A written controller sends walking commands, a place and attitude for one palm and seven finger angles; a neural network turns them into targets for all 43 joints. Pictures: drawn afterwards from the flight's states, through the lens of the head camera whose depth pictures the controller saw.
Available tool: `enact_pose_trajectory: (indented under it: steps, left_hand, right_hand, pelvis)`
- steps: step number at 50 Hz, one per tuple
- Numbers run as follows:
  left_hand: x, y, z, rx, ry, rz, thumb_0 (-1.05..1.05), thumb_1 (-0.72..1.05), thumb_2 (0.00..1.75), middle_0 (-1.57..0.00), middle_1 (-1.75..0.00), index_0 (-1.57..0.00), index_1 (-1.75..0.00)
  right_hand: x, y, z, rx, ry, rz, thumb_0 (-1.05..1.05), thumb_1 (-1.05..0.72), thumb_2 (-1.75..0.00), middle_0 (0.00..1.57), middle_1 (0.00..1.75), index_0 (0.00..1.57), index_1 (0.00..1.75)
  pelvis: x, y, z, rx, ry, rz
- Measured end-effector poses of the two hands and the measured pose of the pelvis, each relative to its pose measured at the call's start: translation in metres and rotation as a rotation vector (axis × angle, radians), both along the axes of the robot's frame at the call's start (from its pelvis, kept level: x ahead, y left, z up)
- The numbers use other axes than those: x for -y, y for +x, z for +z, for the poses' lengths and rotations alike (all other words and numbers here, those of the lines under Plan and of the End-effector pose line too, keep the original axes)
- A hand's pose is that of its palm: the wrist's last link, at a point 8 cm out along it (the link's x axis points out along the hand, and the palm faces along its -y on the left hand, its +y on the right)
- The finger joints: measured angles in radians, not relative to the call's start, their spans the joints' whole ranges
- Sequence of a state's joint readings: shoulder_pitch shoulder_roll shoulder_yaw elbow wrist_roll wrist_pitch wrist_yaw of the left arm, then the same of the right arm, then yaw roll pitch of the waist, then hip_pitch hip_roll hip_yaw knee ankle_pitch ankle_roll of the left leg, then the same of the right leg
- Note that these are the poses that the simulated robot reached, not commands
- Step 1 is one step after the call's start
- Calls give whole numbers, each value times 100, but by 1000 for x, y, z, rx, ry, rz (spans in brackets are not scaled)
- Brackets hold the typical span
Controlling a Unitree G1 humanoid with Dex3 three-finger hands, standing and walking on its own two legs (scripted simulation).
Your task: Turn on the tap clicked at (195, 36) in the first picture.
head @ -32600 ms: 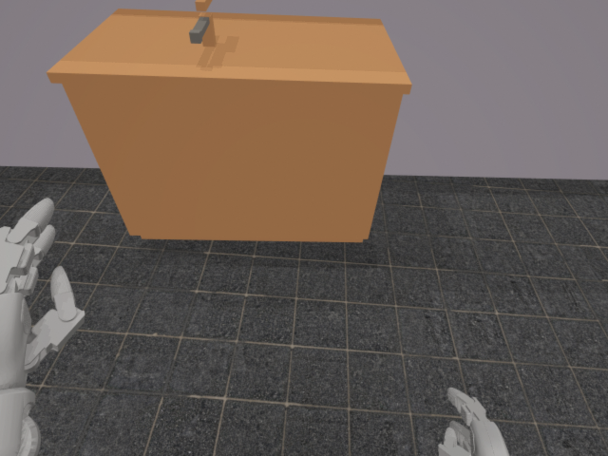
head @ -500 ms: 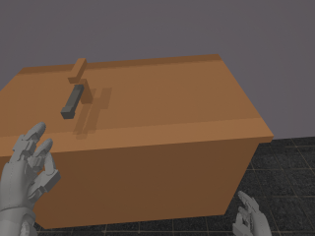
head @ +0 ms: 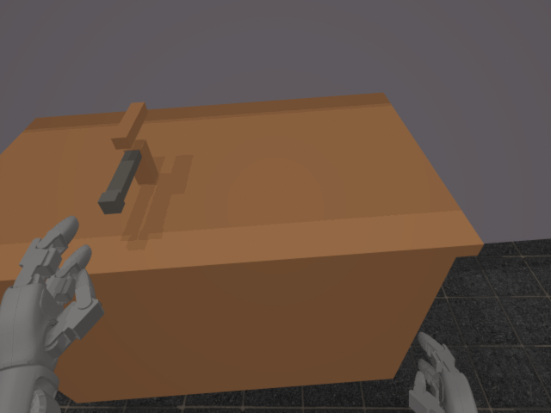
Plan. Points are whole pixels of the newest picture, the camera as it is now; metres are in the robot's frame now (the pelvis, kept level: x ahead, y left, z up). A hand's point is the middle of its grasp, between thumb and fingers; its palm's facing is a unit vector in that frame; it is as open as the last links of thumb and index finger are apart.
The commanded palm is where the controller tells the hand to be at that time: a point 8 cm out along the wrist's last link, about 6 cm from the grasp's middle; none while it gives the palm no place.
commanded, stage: reach beside the lever's end, fingers flat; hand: left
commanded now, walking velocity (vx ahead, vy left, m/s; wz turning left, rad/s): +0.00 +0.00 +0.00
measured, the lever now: (111, 202) +0.38 +0.34 +0.11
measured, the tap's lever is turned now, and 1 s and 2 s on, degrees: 0 0 0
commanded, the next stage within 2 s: none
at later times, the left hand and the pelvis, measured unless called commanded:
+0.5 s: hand (93, 277) +0.22 +0.26 +0.15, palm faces +0.41 -0.90 -0.12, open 7.4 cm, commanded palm +0.18 +0.31 +0.15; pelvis +0.00 +0.02 +0.00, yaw -1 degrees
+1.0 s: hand (91, 248) +0.27 +0.30 +0.14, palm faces +0.43 -0.90 -0.10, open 7.6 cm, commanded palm +0.23 +0.34 +0.14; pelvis +0.00 +0.02 +0.01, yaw -1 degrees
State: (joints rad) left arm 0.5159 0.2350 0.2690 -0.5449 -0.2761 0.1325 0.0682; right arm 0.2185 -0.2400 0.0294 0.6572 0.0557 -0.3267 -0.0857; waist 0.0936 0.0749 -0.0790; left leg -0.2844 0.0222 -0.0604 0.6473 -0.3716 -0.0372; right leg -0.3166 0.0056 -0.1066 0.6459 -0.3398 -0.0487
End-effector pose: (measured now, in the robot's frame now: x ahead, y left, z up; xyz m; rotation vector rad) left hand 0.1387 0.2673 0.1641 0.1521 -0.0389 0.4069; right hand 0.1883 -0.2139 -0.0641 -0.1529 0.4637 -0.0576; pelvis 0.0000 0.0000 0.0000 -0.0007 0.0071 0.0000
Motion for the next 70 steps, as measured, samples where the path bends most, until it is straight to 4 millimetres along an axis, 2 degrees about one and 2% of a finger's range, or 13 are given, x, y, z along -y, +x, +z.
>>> enact_pose_trajectory:
  steps: [9, 20, 30, 45, 54, 60, 70]
  left_hand:
    - [-14, 9, -4, 3, -5, 15, 2, 89, 90, -20, -30, -21, -30]
    - [-25, 36, -9, -5, -26, 0, 2, 89, 90, -20, -30, -21, -30]
    - [-43, 45, -14, -5, -33, 39, 2, 89, 90, -20, -30, -20, -30]
    - [-62, 82, -17, -16, -37, 36, 2, 90, 90, -19, -26, -19, -26]
    - [-75, 91, -26, -47, -54, 67, 2, 89, 90, -18, -24, -19, -24]
    - [-82, 96, -24, -19, -44, 79, 2, 90, 90, -17, -22, -18, -23]
    - [-96, 127, -31, -63, -65, 73, 2, 89, 90, -16, -20, -17, -20]
  right_hand:
    - [-7, -1, 0, -11, -10, -1, 1, -90, -90, 20, 30, 20, 30]
    - [-14, -8, -2, -51, -17, -19, 1, -90, -90, 20, 30, 20, 30]
    - [-13, -15, -4, -85, -31, -40, 1, -90, -90, 20, 30, 20, 30]
    - [-6, -21, -8, -129, -42, -77, 1, -90, -90, 20, 30, 20, 30]
    - [3, -28, -11, -159, -47, -102, 1, -90, -90, 20, 30, 20, 30]
    - [9, -34, -14, -182, -63, -105, 1, -90, -90, 20, 30, 20, 30]
    - [19, -50, -22, -237, -72, -139, 1, -90, -90, 20, 30, 20, 30]
  pelvis:
    - [-6, -1, 0, 0, -3, 2]
    - [-14, -2, 3, -8, -2, -6]
    - [-19, -2, 4, -8, -3, -11]
    - [-20, -3, 6, -20, -2, -17]
    - [-18, -2, 6, -25, 0, -22]
    - [-16, -4, 6, -29, -1, -18]
    - [-13, -7, 5, -55, -1, -19]
